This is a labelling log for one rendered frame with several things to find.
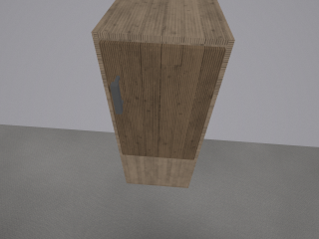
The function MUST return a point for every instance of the handle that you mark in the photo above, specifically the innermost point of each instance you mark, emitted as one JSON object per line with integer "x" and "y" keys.
{"x": 116, "y": 95}

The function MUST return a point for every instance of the cupboard door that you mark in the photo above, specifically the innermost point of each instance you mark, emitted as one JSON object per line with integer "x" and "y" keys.
{"x": 167, "y": 91}

